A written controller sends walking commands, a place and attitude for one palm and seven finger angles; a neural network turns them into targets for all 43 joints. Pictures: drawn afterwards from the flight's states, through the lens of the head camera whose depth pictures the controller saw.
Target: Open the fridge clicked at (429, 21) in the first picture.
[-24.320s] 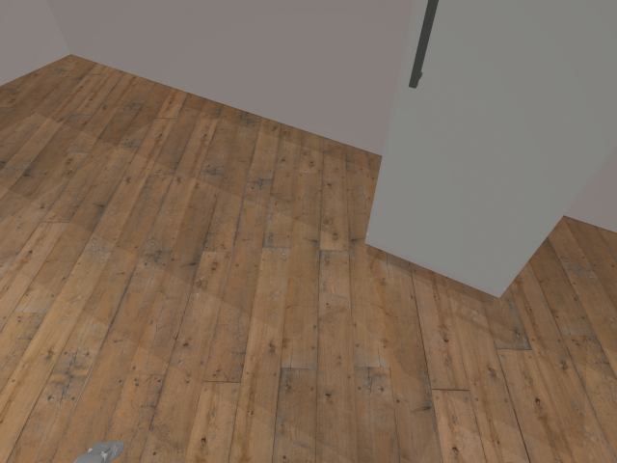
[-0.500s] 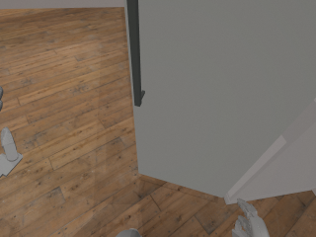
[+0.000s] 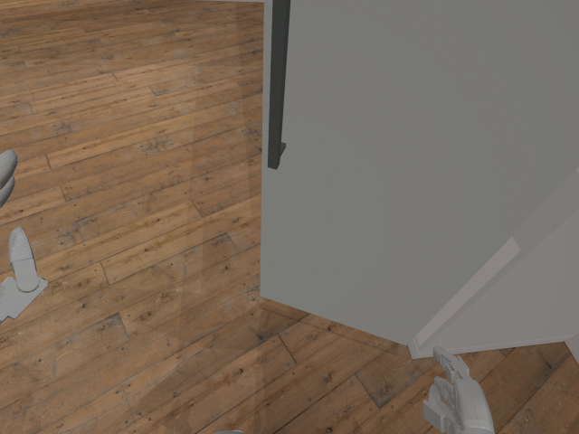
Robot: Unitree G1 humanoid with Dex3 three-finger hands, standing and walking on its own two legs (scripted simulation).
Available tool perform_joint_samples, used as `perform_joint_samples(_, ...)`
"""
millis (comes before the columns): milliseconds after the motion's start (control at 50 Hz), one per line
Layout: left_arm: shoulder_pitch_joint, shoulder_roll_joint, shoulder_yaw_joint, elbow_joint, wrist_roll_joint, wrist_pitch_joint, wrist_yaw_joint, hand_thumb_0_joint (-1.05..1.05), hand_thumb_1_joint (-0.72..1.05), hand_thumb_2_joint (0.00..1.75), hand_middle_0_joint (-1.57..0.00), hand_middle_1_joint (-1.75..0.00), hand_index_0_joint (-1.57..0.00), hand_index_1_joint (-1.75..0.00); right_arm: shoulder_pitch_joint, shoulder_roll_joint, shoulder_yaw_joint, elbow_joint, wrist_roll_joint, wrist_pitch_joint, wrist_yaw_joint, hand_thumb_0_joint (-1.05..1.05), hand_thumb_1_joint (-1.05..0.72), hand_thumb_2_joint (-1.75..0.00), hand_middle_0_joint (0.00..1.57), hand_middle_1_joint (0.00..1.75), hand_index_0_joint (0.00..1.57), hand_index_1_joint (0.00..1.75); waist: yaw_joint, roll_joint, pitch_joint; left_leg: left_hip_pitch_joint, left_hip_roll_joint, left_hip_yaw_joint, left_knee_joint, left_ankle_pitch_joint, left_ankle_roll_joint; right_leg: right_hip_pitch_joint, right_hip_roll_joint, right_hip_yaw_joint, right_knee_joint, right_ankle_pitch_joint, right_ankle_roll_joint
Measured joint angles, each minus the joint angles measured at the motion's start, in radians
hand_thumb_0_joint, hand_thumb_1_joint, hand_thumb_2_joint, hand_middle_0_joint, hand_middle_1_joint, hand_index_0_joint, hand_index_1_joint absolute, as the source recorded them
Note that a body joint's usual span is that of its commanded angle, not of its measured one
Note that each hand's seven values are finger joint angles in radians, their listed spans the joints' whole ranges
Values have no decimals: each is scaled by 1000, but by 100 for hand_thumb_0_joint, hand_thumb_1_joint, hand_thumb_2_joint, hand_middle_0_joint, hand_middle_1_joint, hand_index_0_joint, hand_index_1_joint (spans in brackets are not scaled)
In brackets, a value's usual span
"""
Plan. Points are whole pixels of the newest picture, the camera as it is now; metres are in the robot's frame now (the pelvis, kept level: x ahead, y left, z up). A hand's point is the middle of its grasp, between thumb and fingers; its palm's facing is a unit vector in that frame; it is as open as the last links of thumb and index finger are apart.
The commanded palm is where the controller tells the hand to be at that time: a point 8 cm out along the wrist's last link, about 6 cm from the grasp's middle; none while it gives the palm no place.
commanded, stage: step back with the hand held close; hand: left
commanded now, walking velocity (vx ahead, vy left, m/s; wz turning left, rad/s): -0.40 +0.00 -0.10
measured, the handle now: (284, 40) +0.58 +0.09 +0.24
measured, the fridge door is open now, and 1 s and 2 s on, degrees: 65 65 65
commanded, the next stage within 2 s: stop stepping back and stand still in 0.06 s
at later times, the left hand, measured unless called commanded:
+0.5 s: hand out of the picture +0.12 +0.26 +0.17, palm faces +0.38 -0.85 -0.38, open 7.4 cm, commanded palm +0.06 +0.30 +0.19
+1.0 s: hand out of the picture +0.11 +0.26 +0.17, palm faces +0.37 -0.81 -0.45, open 7.4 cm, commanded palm +0.05 +0.30 +0.19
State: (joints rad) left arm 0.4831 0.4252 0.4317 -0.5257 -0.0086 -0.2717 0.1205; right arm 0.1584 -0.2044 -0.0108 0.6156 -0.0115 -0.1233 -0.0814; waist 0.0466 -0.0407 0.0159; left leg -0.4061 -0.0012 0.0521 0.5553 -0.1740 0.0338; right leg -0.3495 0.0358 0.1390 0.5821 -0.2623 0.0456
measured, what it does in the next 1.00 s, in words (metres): walks backwards: right foot, then left foot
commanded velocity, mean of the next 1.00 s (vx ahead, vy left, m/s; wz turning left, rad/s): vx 0.07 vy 0.00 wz -0.01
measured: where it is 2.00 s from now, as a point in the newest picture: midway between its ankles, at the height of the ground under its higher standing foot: outside the picture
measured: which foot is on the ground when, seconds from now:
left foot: down 0.00-0.24, up 0.26-0.40, down 0.42-1.00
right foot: down 0.00-0.00, up 0.02-0.24, down 0.26-1.00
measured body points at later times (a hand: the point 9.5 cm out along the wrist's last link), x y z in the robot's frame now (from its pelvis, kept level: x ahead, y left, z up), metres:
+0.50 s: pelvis -0.12 +0.01 +0.01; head -0.13 +0.04 +0.45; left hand +0.09 +0.31 +0.19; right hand -0.02 -0.26 -0.08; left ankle -0.06 +0.12 -0.73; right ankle -0.14 -0.11 -0.72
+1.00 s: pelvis -0.12 +0.02 +0.00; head -0.12 +0.02 +0.45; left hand +0.09 +0.30 +0.20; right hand +0.02 -0.22 -0.08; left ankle -0.06 +0.13 -0.73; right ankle -0.15 -0.08 -0.73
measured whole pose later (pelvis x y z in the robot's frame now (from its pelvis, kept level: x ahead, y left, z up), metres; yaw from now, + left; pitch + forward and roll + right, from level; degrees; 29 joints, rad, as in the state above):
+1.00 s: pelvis -0.12 +0.02 +0.00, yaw -5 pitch -1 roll +0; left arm 0.49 0.39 0.41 -0.42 -0.02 -0.22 0.14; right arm 0.24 -0.19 0.02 0.64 -0.02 -0.17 -0.06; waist 0.00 0.00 -0.01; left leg -0.32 0.02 0.04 0.56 -0.23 0.00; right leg -0.21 0.03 -0.02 0.57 -0.35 -0.03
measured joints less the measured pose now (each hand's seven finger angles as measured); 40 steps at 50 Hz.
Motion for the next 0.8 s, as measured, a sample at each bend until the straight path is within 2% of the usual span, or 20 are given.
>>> perform_joint_samples(20, -26, 9, 1, 16, -2, 2, -1, 1, 89, 90, -21, -31, -22, -30, -18, 6, -3, -3, 2, -1, -2, 1, -90, -89, 21, 30, 20, 30, -3, -10, 16, 1, -7, 7, -11, -1, 13, -16, -4, 2, 34, -8, -3)
perform_joint_samples(60, -58, 16, 8, 41, -14, 15, -5, 1, 89, 90, -21, -31, -22, -30, -45, 18, -2, -16, -5, -10, 2, 1, -90, -89, 21, 30, 20, 30, -8, -8, 36, -2, 2, 14, -28, 27, 24, -54, 17, -14, 167, -112, -10)
perform_joint_samples(100, -57, 11, 13, 43, -24, 29, -5, 1, 89, 90, -21, -31, -22, -30, -54, 27, 0, -31, -7, -27, 14, 1, -90, -89, 21, 30, 20, 30, -14, 13, 41, -6, 28, 15, -51, 62, 24, -66, 41, -52, 267, -173, -18)
perform_joint_samples(140, -30, 0, 9, 22, -31, 38, -2, 1, 89, 90, -21, -31, -22, -30, -48, 34, 3, -43, -4, -40, 30, 1, -90, -89, 21, 30, 20, 30, -15, 30, 33, -8, 53, 22, -82, 93, 21, -45, 45, -98, 283, -202, -23)
perform_joint_samples(180, 4, -8, -2, -6, -38, 47, -2, 2, 89, 90, -21, -31, -22, -30, -33, 37, 7, -50, -3, -43, 39, 1, -90, -89, 21, 30, 20, 30, -13, 42, 14, -14, 72, 30, -119, 127, 16, 8, 36, -142, 220, -219, -33)
perform_joint_samples(240, 49, 12, -3, -38, -47, 54, -4, 1, 89, 90, -21, -31, -22, -30, -4, 41, 15, -62, -1, -32, 37, 1, -90, -89, 21, 30, 20, 30, -16, 32, -18, -55, 69, 43, -128, 123, 1, 137, 9, -183, -25, -214, -60)
perform_joint_samples(260, 61, 27, 8, -48, -47, 53, -3, 1, 89, 90, -21, -31, -22, -30, 1, 42, 18, -66, 0, -26, 36, 1, -90, -89, 21, 30, 20, 30, -8, 8, -26, -93, 56, 56, -82, 53, -17, 156, -10, -162, -110, -190, -82)
perform_joint_samples(280, 62, 23, 4, -48, -47, 52, -4, 1, 89, 90, -21, -31, -22, -30, -1, 32, 18, -55, -2, -18, 34, 1, -90, -89, 21, 30, 20, 30, 3, 12, -19, -125, 55, 39, 8, -19, -33, 138, -8, -153, -117, -94, -86)
perform_joint_samples(320, 56, 14, -16, -36, -45, 60, -1, 1, 89, 90, -21, -31, -22, -30, 18, 14, 21, -12, -2, -5, 26, 1, -90, -89, 21, 30, 20, 30, 14, 11, -20, -143, 29, -1, 188, -111, -45, 123, -13, -137, -95, -31, -75)
perform_joint_samples(340, 55, 10, -21, -24, -45, 65, 4, 1, 89, 90, -21, -31, -22, -30, 38, 9, 24, 6, 1, 0, 21, 1, -90, -89, 21, 30, 20, 30, 14, 1, -31, -125, 16, -6, 224, -133, -45, 124, -21, -128, -94, -26, -68)
perform_joint_samples(380, 49, -3, -25, 7, -39, 77, 19, 1, 89, 90, -21, -31, -22, -30, 86, -3, 29, 26, 3, 2, 9, 1, -90, -89, 21, 30, 20, 30, 0, -10, -60, -39, 8, -5, 162, -134, -37, 125, -34, -121, -89, -30, -54)
perform_joint_samples(420, 27, -24, -32, 45, -31, 82, 31, 1, 89, 90, -21, -31, -22, -30, 130, -33, 22, 31, 3, -11, -4, 1, -90, -89, 21, 30, 20, 30, -26, 23, -86, 64, 28, -28, 14, -123, -22, 113, -23, -141, -62, -46, -42)
perform_joint_samples(460, -10, -34, -33, 92, -28, 83, 37, 1, 89, 90, -21, -31, -22, -30, 135, -38, 9, 59, 8, -16, -14, 1, -90, -89, 21, 30, 20, 30, -49, 18, -73, 73, 15, -31, -6, -44, -15, 108, -37, -147, -29, -59, -34)
perform_joint_samples(500, -3, -36, -23, 121, -26, 91, 37, 1, 89, 90, -21, -31, -22, -30, 136, -29, 11, 74, 5, -15, -17, 1, -90, -89, 21, 30, 20, 30, -65, 1, -70, 90, 7, -15, -24, -36, -13, 102, -39, -129, 3, -115, -42)
perform_joint_samples(540, 18, -34, -20, 130, -18, 99, 34, 1, 89, 90, -21, -31, -21, -30, 147, -17, 11, 65, -4, -20, -14, 2, -90, -89, 21, 30, 20, 30, -85, 5, -68, 106, 10, -16, -60, -23, -11, 97, -24, -144, 37, -148, -53)
perform_joint_samples(600, 62, -10, -21, 100, -9, 95, 26, 2, 89, 90, -21, -31, -21, -30, 169, 0, 18, 39, -12, -28, 1, 2, -90, -89, 21, 30, 20, 30, -98, 3, -66, 94, 11, -20, -63, -52, -14, 141, -5, -174, -62, -147, -77)
perform_joint_samples(640, 79, 5, -21, 66, -9, 81, 18, 2, 89, 90, -21, -31, -21, -30, 167, 0, 18, 31, -16, -24, 11, 1, -90, -89, 21, 30, 20, 30, -87, 7, -51, 41, 13, -26, 49, -134, -16, 130, 1, -175, -81, -23, -104)
perform_joint_samples(700, 75, -3, -30, 53, -15, 51, 13, 2, 89, 90, -21, -31, -22, -30, 163, -8, 10, 61, -13, -21, 22, 1, -90, -89, 21, 30, 20, 30, -59, 11, -46, -26, 13, -28, 260, -193, -23, 126, 3, -169, -62, -18, -106)
perform_joint_samples(740, 63, -16, -28, 65, -16, 41, 17, 1, 89, 90, -21, -31, -22, -30, 164, -13, 8, 73, -10, -20, 22, 1, -90, -89, 21, 30, 20, 30, -46, 6, -52, -10, 20, -10, 238, -187, -20, 130, -5, -161, -53, -37, -98)
perform_joint_samples(800, 32, -36, -26, 91, -17, 38, 27, 1, 89, 90, -21, -31, -22, -30, 164, -31, 8, 67, -7, -32, 12, 1, -90, -89, 21, 30, 20, 30, -43, 23, -52, 79, 37, -4, 51, -158, -3, 127, -9, -168, -3, -73, -81)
